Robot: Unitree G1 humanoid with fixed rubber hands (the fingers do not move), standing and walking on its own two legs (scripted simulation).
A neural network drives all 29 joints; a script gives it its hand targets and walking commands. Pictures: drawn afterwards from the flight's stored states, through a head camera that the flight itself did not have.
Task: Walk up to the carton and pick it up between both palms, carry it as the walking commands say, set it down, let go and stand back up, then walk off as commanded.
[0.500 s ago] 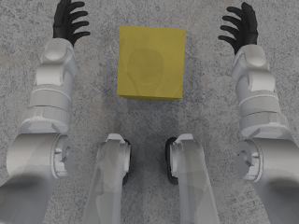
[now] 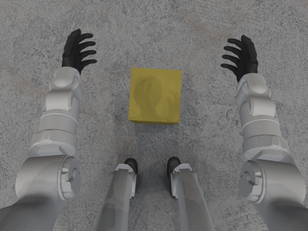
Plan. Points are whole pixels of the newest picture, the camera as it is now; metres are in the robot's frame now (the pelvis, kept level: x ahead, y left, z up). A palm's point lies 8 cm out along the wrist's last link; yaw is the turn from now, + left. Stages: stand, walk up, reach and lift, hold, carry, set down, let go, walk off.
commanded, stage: set down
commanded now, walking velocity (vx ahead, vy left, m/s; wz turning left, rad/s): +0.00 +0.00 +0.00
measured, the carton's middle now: (154, 100) +0.49 +0.00 -0.52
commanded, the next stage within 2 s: let go in 0.10 s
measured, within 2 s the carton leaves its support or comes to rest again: neither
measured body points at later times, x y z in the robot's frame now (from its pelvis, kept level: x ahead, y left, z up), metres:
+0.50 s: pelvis +0.05 +0.00 +0.07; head +0.27 +0.00 +0.46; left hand +0.40 +0.22 -0.04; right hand +0.40 -0.23 -0.04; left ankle +0.06 +0.12 -0.61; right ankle +0.07 -0.12 -0.61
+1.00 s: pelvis +0.09 +0.00 +0.13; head +0.13 +0.00 +0.58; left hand +0.26 +0.23 +0.05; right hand +0.26 -0.23 +0.05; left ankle +0.06 +0.12 -0.61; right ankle +0.07 -0.12 -0.61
